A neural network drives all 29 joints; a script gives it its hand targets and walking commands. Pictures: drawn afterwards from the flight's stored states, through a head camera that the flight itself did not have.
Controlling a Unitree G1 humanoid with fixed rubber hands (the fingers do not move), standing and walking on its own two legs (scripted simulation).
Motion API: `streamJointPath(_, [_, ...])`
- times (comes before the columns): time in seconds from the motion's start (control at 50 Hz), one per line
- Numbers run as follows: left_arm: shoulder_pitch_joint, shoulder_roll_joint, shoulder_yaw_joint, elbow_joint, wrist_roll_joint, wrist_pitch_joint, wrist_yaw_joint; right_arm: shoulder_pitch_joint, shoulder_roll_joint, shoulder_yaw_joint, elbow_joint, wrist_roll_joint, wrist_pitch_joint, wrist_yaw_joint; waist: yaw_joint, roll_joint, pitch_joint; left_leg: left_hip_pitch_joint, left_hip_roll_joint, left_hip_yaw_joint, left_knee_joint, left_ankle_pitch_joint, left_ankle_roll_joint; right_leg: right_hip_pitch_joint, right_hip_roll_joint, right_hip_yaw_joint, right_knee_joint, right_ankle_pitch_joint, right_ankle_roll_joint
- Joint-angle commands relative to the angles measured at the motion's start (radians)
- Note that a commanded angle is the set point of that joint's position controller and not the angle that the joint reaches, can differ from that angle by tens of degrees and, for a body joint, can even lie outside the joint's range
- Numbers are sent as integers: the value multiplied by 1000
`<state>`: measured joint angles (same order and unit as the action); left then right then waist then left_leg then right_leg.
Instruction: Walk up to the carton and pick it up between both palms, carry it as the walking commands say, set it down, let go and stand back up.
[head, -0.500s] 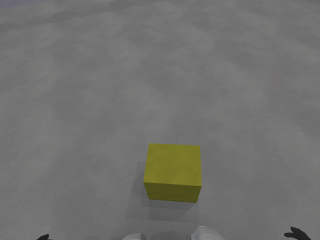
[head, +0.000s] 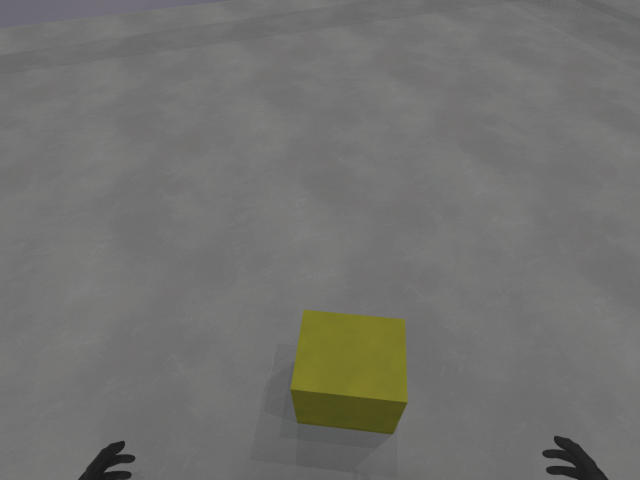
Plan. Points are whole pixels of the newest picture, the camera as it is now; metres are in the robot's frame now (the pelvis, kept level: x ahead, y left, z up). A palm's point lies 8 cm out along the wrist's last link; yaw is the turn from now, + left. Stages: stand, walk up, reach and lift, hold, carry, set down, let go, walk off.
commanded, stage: walk up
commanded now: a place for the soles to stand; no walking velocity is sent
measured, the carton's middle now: (349, 373) +0.49 -0.05 -0.63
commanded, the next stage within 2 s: none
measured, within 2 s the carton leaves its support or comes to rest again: neither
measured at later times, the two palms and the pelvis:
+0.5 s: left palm out of the picture +0.06 +0.37 -0.08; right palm (585, 467) +0.15 -0.32 -0.10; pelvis +0.03 +0.01 +0.00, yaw +2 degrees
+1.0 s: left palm (86, 413) +0.22 +0.36 -0.09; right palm (553, 446) +0.18 -0.29 -0.11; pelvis +0.07 +0.03 -0.01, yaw -4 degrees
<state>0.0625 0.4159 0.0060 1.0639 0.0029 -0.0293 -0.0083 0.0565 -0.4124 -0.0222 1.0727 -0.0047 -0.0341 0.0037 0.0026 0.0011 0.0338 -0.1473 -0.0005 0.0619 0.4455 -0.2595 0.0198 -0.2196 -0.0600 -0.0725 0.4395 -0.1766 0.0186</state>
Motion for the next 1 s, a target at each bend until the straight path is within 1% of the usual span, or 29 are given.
streamJointPath(0.0, [-48, 157, 28, -20, -1, -10, 4, -43, -190, -27, -14, -3, -4, -2, -4, 49, -39, -82, 132, -115, -153, 0, 9, 81, -78, 67, -75, 42, -44])
streamJointPath(0.06, [-28, 165, 30, 9, 6, -4, 6, -75, -178, -25, -22, -7, -3, 0, 5, 41, -23, -80, 139, -130, -199, -63, 6, 97, -71, 67, -89, -20, -35])
streamJointPath(0.1, [-40, 153, 28, 10, 10, -8, 5, -69, -177, -22, -13, -1, -3, -1, 6, -5, -37, -66, 146, -136, -188, -47, 9, 92, -86, 89, -122, 8, -35])
streamJointPath(0.16, [-27, 148, 25, 17, 2, -17, 5, -62, -177, -22, 12, 1, -4, -7, 3, 38, -41, -17, 131, -114, -175, 112, 1, 91, -97, 100, -121, 146, -48])
streamJointPath(0.18, [-34, 155, 28, 31, 6, -19, 9, -60, -156, -15, 13, 7, -4, -7, 4, -13, -50, -18, 130, -112, -175, 125, -3, 105, -100, 92, -126, 165, -39])
streamJointPath(0.26, [-38, 157, 33, 31, 4, -16, 13, -49, -164, -25, 17, -6, -2, -6, -10, -11, -43, 9, 129, -91, -173, 103, -12, 95, -106, 112, -147, 121, -39])
streamJointPath(0.28, [54, 223, 68, 3, 12, -23, 18, -19, -223, -66, -28, -31, 14, 10, 17, 44, -90, -20, 72, -45, -85, -109, 17, 148, -111, 142, -127, -111, -63])
streamJointPath(0.3, [105, 246, 77, 4, 15, -25, 24, -49, -200, -64, -60, -33, 22, 18, 36, 36, -59, -113, 67, -39, -26, -199, 23, 151, -146, 201, -146, -266, -91])
streamJointPath(0.32, [150, 272, 97, -3, 22, -23, 29, -55, -167, -60, -83, -42, 31, 27, 48, -33, 0, -261, 59, -39, 30, -252, 31, 179, -206, 285, -174, -404, -138])
streamJointPath(0.34, [168, 303, 111, -21, 26, -23, 33, -42, -159, -57, -105, -41, 38, 36, 60, -146, 38, -346, 38, -35, 160, -211, 28, 190, -293, 374, -233, -432, -195])
streamJointPath(0.36, [191, 313, 118, -44, 28, -28, 33, -67, -161, -60, -128, -39, 41, 42, 70, -170, 45, -377, 73, -91, 286, -229, 18, 163, -355, 442, -258, -360, -250])
streamJointPath(0.38, [187, 297, 117, -61, 30, -31, 31, -77, -171, -64, -156, -42, 43, 51, 61, -114, 59, -406, 102, -129, 308, -253, 14, 156, -352, 414, -250, -335, -261])
streamJointPath(0.42, [161, 299, 122, -92, 29, -39, 27, -37, -175, -76, -167, -42, 39, 65, 41, -83, 3, -345, 109, -109, 283, -231, 5, 139, -333, 326, -221, -259, -242])
streamJointPath(0.44, [122, 282, 101, -96, 31, -41, 24, -38, -147, -68, -150, -32, 36, 57, 30, -77, 26, -266, 88, -66, 242, -199, -11, 70, -277, 247, -183, -98, -216])
streamJointPath(0.48, [-1, 236, 77, -121, 22, -18, 4, 123, -137, -78, -92, -26, 23, 42, -62, -97, -47, 21, 25, 18, 27, -4, -22, -85, -170, 98, -57, 29, -155])
streamJointPath(0.5, [40, 194, 55, -118, 15, -10, 4, 137, -176, -91, -82, -29, 21, 33, -58, -41, -84, 122, 42, -38, -27, 78, -29, -148, -112, 51, 41, -6, -88])
streamJointPath(0.52, [91, 121, 26, -120, 6, 2, 1, 120, -232, -95, -98, -39, 14, 19, -51, 119, -72, 97, 235, -287, -206, -14, 1, -187, -16, -2, 185, -64, -14])
streamJointPath(0.54, [118, 134, 29, -110, 2, 14, 4, 29, -271, -84, -137, -33, 10, 17, -12, 186, -21, -29, 310, -385, -267, -193, 84, -162, 26, 18, 208, -282, -3])
streamJointPath(0.56, [121, 183, 36, -103, 0, 15, 7, -8, -272, -83, -146, -20, 14, 17, -5, 114, -1, -129, 303, -331, -230, -227, 132, -65, 3, 78, 257, -333, -25])
streamJointPath(0.6, [194, 184, 39, -73, -4, 3, 9, -91, -242, -74, -155, -12, 27, 16, 32, 168, 24, -137, 229, -189, -157, -231, 94, -27, -18, 45, 106, -202, -33])
streamJointPath(0.62, [184, 209, 50, -53, 9, -11, 14, -82, -223, -60, -143, -9, 35, 16, 37, 121, 52, -145, 195, -170, -122, -98, 65, 8, -7, 34, 4, -83, -34])
streamJointPath(0.64, [184, 216, 50, -47, 12, -13, 16, -70, -217, -61, -140, -11, 36, 17, 25, 100, 24, -128, 180, -123, -108, -84, 48, 25, -18, 42, -20, 8, -20])
streamJointPath(0.7, [120, 227, 48, -58, 5, -22, 19, -2, -193, -60, -121, 1, 28, 7, -17, 8, -73, -5, 127, -38, 10, 236, 1, 58, -64, 96, 37, 340, -38])
streamJointPath(0.76, [103, 190, 33, -65, 3, -14, 27, 5, -198, -71, -108, -2, 30, 0, -30, 50, -88, 71, 143, -16, 10, 344, 5, 16, -42, 71, 59, 353, -33])
streamJointPath(0.82, [85, 189, 37, -63, 6, -11, 32, -21, -180, -67, -116, 0, 34, -3, -15, 19, -120, 74, 145, 9, 39, 413, 5, 62, -54, 66, 62, 422, -40])
streamJointPath(0.86, [63, 208, 45, -78, 10, -9, 35, -32, -179, -70, -116, -1, 40, -2, -12, -7, -135, 80, 152, 12, 50, 382, -2, 65, -52, 74, 76, 407, -42])
streamJointPath(0.9, [43, 196, 40, -84, 8, -4, 39, -33, -177, -71, -103, -5, 42, -2, -12, 26, -116, 48, 150, 7, 11, 350, 4, 69, -48, 74, 97, 366, -45])
streamJointPath(0.92, [67, 186, 31, -80, 4, 5, 35, -51, -193, -79, -113, -5, 44, 0, -4, 89, -84, 44, 149, 27, 7, 291, 3, 36, -33, 58, 93, 338, -39])
streamJointPath(0.98, [47, 198, 47, -95, 16, 4, 35, -70, -173, -80, -147, -5, 46, 0, -10, 4, -86, 41, 162, 9, 4, 194, 26, 41, -38, 67, 77, 293, -44])
